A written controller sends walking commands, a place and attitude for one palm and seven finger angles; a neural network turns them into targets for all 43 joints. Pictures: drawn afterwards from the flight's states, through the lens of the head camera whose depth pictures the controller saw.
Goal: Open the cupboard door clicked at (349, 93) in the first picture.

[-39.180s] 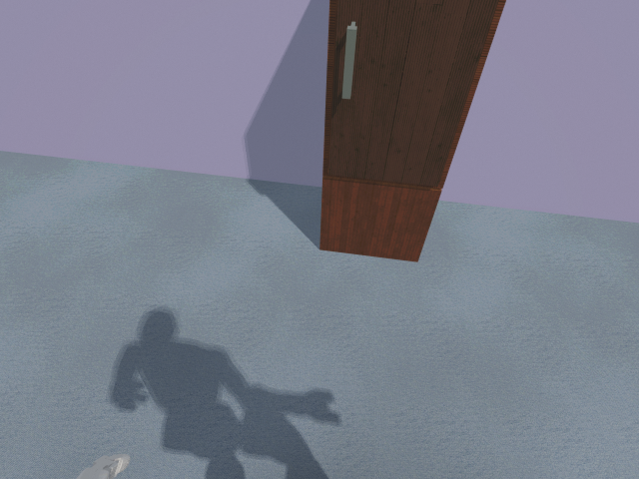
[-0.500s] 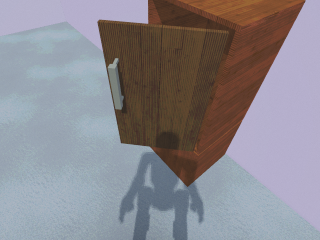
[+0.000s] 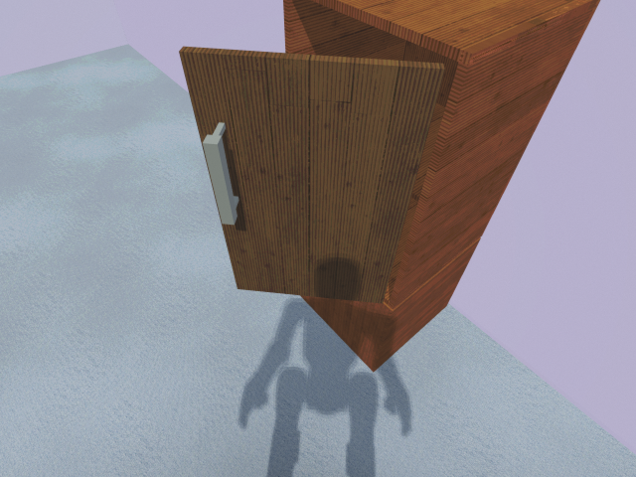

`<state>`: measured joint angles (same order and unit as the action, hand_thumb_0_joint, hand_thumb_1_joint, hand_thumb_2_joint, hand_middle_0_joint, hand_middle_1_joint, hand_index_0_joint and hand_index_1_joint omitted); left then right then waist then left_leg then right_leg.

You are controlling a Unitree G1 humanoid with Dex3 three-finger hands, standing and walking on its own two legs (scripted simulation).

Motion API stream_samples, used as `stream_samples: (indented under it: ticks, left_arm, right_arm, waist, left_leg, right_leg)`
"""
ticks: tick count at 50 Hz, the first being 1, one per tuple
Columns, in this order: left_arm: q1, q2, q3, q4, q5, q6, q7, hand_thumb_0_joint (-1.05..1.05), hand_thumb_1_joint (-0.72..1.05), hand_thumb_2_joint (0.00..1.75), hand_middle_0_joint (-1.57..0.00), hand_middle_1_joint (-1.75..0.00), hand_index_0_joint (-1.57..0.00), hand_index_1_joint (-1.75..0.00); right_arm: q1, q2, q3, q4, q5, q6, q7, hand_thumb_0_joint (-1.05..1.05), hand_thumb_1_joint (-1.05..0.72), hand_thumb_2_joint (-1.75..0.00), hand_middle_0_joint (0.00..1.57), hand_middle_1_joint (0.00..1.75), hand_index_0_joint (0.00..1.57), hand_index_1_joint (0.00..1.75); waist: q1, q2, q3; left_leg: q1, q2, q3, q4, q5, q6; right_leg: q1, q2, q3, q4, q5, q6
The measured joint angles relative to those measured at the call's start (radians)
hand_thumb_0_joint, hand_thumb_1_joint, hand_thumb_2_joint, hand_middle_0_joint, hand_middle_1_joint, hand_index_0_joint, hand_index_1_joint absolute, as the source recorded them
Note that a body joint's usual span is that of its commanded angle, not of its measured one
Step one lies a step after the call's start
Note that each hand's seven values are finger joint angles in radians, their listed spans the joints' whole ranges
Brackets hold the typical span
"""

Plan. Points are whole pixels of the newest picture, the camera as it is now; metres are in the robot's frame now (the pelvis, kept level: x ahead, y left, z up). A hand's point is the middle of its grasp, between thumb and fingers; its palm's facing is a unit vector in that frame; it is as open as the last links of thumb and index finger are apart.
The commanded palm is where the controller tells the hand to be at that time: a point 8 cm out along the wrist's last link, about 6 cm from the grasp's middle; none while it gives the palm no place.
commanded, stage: raise the hand with hooked fingers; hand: left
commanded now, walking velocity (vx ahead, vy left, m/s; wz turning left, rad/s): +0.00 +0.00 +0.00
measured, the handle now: (225, 175) +0.57 +0.20 +0.05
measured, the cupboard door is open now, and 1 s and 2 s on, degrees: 44 44 44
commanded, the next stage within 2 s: none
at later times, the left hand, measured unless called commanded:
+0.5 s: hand out of the picture +0.13 +0.20 -0.06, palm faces +0.04 -1.00 +0.00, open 8.7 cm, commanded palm +0.13 +0.26 -0.03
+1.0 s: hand (106, 410) +0.19 +0.27 +0.00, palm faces +0.04 -1.00 -0.06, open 11.7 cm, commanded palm +0.16 +0.31 +0.01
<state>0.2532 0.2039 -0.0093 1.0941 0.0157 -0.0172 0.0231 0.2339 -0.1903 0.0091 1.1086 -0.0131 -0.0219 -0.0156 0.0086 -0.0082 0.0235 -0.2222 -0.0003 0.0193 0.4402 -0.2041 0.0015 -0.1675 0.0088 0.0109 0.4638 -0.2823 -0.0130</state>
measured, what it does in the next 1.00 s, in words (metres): lowers itself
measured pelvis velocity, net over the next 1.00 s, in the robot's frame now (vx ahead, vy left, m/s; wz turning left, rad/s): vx -0.04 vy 0.02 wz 0.03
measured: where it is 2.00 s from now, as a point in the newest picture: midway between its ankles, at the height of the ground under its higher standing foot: outside the picture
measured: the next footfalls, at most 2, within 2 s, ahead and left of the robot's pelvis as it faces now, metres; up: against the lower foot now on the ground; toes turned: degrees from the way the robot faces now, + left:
none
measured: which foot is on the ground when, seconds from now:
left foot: down 0.00-1.00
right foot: down 0.00-1.00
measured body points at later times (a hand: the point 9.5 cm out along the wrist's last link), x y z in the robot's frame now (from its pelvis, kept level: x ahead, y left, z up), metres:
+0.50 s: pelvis -0.01 -0.01 -0.07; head +0.03 +0.01 +0.38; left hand +0.13 +0.26 -0.05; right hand +0.24 -0.25 -0.10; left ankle +0.02 +0.12 -0.74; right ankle -0.02 -0.11 -0.74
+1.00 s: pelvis -0.04 +0.02 -0.06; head +0.00 +0.03 +0.39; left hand +0.18 +0.32 +0.01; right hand +0.11 -0.23 -0.14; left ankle +0.02 +0.12 -0.74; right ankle -0.02 -0.11 -0.74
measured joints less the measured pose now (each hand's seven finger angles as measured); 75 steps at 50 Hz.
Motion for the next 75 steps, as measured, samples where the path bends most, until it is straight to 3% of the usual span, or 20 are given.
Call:
stream_samples:
  ticks: [4,6,8,11,14,17,21,24,28,31,34,37,41,47,51,56,60,65,70,75]
  left_arm:
    - [-0.008,-0.001,0.0,-0.001,0.001,-0.005,0.01,0.01,0.91,0.9,-0.2,-0.29,-0.2,-0.3]
    - [0.103,-0.012,0.051,-0.348,-0.073,0.056,0.011,0.01,0.9,0.9,-0.2,-0.3,-0.2,-0.3]
    - [0.176,-0.017,0.064,-0.635,-0.118,-0.009,0.046,0.02,0.89,0.89,-0.21,-0.3,-0.2,-0.31]
    - [0.154,-0.03,0.096,-0.852,-0.176,-0.108,0.042,0.02,0.86,0.88,-0.21,-0.32,-0.2,-0.33]
    - [0.082,-0.023,0.151,-0.877,-0.211,-0.28,-0.053,0.01,0.82,0.86,-0.21,-0.35,-0.2,-0.36]
    - [0.083,-0.004,0.186,-0.867,-0.246,-0.442,-0.214,0.01,0.77,0.84,-0.21,-0.39,-0.2,-0.39]
    - [0.17,0.018,0.203,-0.858,-0.271,-0.529,-0.427,0.01,0.68,0.8,-0.22,-0.44,-0.21,-0.44]
    - [0.245,0.02,0.221,-0.899,-0.31,-0.508,-0.478,0.01,0.61,0.77,-0.23,-0.48,-0.22,-0.49]
    - [0.259,0.016,0.256,-1.008,-0.345,-0.515,-0.442,0.02,0.51,0.73,-0.24,-0.54,-0.23,-0.55]
    - [0.184,0.035,0.264,-1.067,-0.349,-0.525,-0.436,0.02,0.44,0.71,-0.24,-0.59,-0.23,-0.59]
    - [0.081,0.071,0.254,-1.067,-0.345,-0.462,-0.478,0.02,0.37,0.68,-0.24,-0.63,-0.23,-0.64]
    - [0.022,0.117,0.248,-1.039,-0.336,-0.328,-0.516,0.01,0.3,0.65,-0.24,-0.68,-0.24,-0.68]
    - [0.049,0.139,0.289,-1.03,-0.371,-0.203,-0.493,0.01,0.21,0.61,-0.25,-0.74,-0.25,-0.74]
    - [0.069,0.124,0.356,-1.029,-0.389,-0.267,-0.403,0.01,0.07,0.55,-0.26,-0.83,-0.26,-0.83]
    - [0.029,0.129,0.327,-0.998,-0.362,-0.29,-0.422,0.01,-0.02,0.51,-0.27,-0.89,-0.26,-0.89]
    - [-0.008,0.152,0.297,-0.981,-0.348,-0.255,-0.461,0.0,-0.14,0.46,-0.28,-0.96,-0.27,-0.97]
    - [-0.044,0.172,0.33,-0.984,-0.361,-0.242,-0.443,0.0,-0.23,0.42,-0.29,-1.02,-0.28,-1.03]
    - [-0.108,0.189,0.364,-0.944,-0.366,-0.202,-0.439,0.0,-0.35,0.37,-0.29,-1.1,-0.29,-1.1]
    - [-0.162,0.206,0.359,-0.873,-0.356,-0.137,-0.491,0.0,-0.43,0.33,-0.3,-1.15,-0.29,-1.16]
    - [-0.215,0.215,0.38,-0.84,-0.354,-0.134,-0.516,-0.01,-0.48,0.31,-0.3,-1.18,-0.3,-1.18]
  right_arm:
    - [0.001,-0.006,0.0,0.004,0.003,0.005,0.001,0.0,-0.9,-0.9,0.2,0.3,0.2,0.3]
    - [0.045,-0.009,0.001,-0.085,0.026,-0.043,-0.021,0.0,-0.9,-0.9,0.2,0.3,0.2,0.3]
    - [0.08,-0.016,-0.003,-0.14,0.043,-0.136,-0.053,0.01,-0.9,-0.9,0.2,0.3,0.2,0.3]
    - [0.069,-0.031,-0.02,-0.227,0.047,-0.2,-0.064,0.01,-0.9,-0.9,0.2,0.3,0.2,0.3]
    - [0.01,-0.033,-0.04,-0.315,0.034,-0.225,-0.047,0.01,-0.9,-0.9,0.2,0.3,0.2,0.3]
    - [-0.052,-0.027,-0.057,-0.406,0.026,-0.235,-0.014,0.01,-0.9,-0.9,0.2,0.3,0.2,0.3]
    - [-0.097,-0.048,-0.073,-0.515,0.032,-0.244,0.009,0.01,-0.9,-0.9,0.2,0.3,0.2,0.3]
    - [-0.102,-0.069,-0.082,-0.568,0.033,-0.245,-0.002,0.01,-0.9,-0.9,0.2,0.3,0.2,0.3]
    - [-0.099,-0.077,-0.07,-0.575,0.029,-0.246,-0.031,0.01,-0.9,-0.9,0.2,0.3,0.2,0.3]
    - [-0.1,-0.062,-0.037,-0.553,0.031,-0.245,-0.045,0.01,-0.9,-0.9,0.2,0.3,0.2,0.3]
    - [-0.094,-0.033,0.002,-0.534,0.041,-0.233,-0.052,0.01,-0.9,-0.9,0.2,0.3,0.2,0.3]
    - [-0.063,-0.002,0.03,-0.532,0.052,-0.211,-0.055,0.01,-0.9,-0.9,0.2,0.3,0.2,0.3]
    - [0.011,0.015,0.037,-0.543,0.057,-0.188,-0.059,0.01,-0.9,-0.9,0.21,0.3,0.2,0.3]
    - [0.093,-0.035,0.012,-0.532,0.055,-0.201,-0.06,0.01,-0.9,-0.9,0.21,0.3,0.2,0.3]
    - [0.098,-0.079,0.004,-0.518,0.06,-0.221,-0.062,0.01,-0.9,-0.9,0.2,0.3,0.2,0.3]
    - [0.071,-0.087,0.008,-0.522,0.066,-0.241,-0.074,0.01,-0.9,-0.9,0.2,0.3,0.2,0.3]
    - [0.053,-0.071,0.019,-0.541,0.066,-0.248,-0.077,0.01,-0.9,-0.9,0.2,0.3,0.2,0.3]
    - [0.04,-0.061,0.039,-0.56,0.068,-0.244,-0.072,0.01,-0.9,-0.9,0.2,0.3,0.2,0.3]
    - [0.029,-0.061,0.057,-0.566,0.068,-0.234,-0.073,0.01,-0.9,-0.9,0.2,0.3,0.2,0.3]
    - [0.026,-0.06,0.064,-0.556,0.063,-0.228,-0.08,0.01,-0.9,-0.9,0.21,0.3,0.2,0.3]
  waist:
    - [-0.002,0.008,0.005]
    - [-0.001,0.006,0.014]
    - [0.003,0.01,-0.008]
    - [-0.027,0.029,-0.052]
    - [-0.041,0.027,-0.104]
    - [-0.035,-0.001,-0.137]
    - [-0.013,-0.029,-0.151]
    - [0.016,-0.03,-0.155]
    - [0.053,-0.011,-0.149]
    - [0.061,0.007,-0.142]
    - [0.047,0.027,-0.129]
    - [0.016,0.04,-0.122]
    - [-0.022,0.045,-0.132]
    - [-0.027,0.042,-0.136]
    - [-0.022,0.04,-0.121]
    - [-0.027,0.026,-0.11]
    - [-0.026,0.016,-0.108]
    - [-0.012,0.026,-0.113]
    - [0.003,0.037,-0.108]
    - [0.01,0.033,-0.088]
  left_leg:
    - [-0.007,0.007,-0.004,0.014,-0.009,-0.002]
    - [-0.013,0.005,-0.003,0.033,-0.023,0.0]
    - [-0.024,-0.004,-0.009,0.05,-0.033,0.002]
    - [-0.08,-0.018,-0.034,0.112,-0.055,0.005]
    - [-0.2,-0.017,-0.03,0.214,-0.092,0.001]
    - [-0.331,-0.005,-0.015,0.337,-0.142,-0.006]
    - [-0.471,0.003,-0.022,0.49,-0.204,-0.011]
    - [-0.544,0.007,-0.043,0.583,-0.242,-0.014]
    - [-0.606,0.009,-0.086,0.673,-0.273,-0.017]
    - [-0.642,0.011,-0.112,0.716,-0.28,-0.019]
    - [-0.655,0.016,-0.12,0.723,-0.272,-0.019]
    - [-0.635,0.022,-0.106,0.686,-0.25,-0.014]
    - [-0.577,0.027,-0.068,0.606,-0.219,0.001]
    - [-0.544,0.017,-0.052,0.561,-0.198,0.016]
    - [-0.547,0.004,-0.054,0.566,-0.194,0.026]
    - [-0.514,0.002,-0.047,0.546,-0.188,0.034]
    - [-0.47,0.003,-0.045,0.517,-0.181,0.035]
    - [-0.427,-0.001,-0.05,0.48,-0.171,0.038]
    - [-0.399,-0.006,-0.051,0.449,-0.161,0.04]
    - [-0.375,-0.005,-0.052,0.427,-0.155,0.036]
  right_leg:
    - [0.005,0.007,-0.003,-0.01,0.0,0.0]
    - [-0.002,0.004,-0.004,0.01,-0.009,0.0]
    - [-0.012,-0.004,-0.011,0.037,-0.029,0.001]
    - [-0.056,-0.016,-0.037,0.094,-0.063,0.006]
    - [-0.182,-0.016,-0.034,0.209,-0.106,0.003]
    - [-0.324,-0.007,-0.019,0.345,-0.157,-0.004]
    - [-0.458,0.001,-0.026,0.492,-0.219,-0.01]
    - [-0.514,0.007,-0.048,0.565,-0.254,-0.014]
    - [-0.546,0.014,-0.09,0.62,-0.28,-0.018]
    - [-0.567,0.02,-0.114,0.643,-0.285,-0.021]
    - [-0.574,0.026,-0.122,0.639,-0.271,-0.021]
    - [-0.56,0.03,-0.107,0.602,-0.242,-0.015]
    - [-0.52,0.03,-0.069,0.531,-0.202,-0.001]
    - [-0.488,0.018,-0.054,0.486,-0.178,0.014]
    - [-0.486,0.007,-0.058,0.487,-0.177,0.024]
    - [-0.453,0.004,-0.051,0.462,-0.165,0.03]
    - [-0.406,0.005,-0.049,0.426,-0.154,0.029]
    - [-0.356,0.002,-0.054,0.379,-0.14,0.032]
    - [-0.327,-0.002,-0.055,0.346,-0.129,0.035]
    - [-0.304,-0.001,-0.055,0.326,-0.124,0.031]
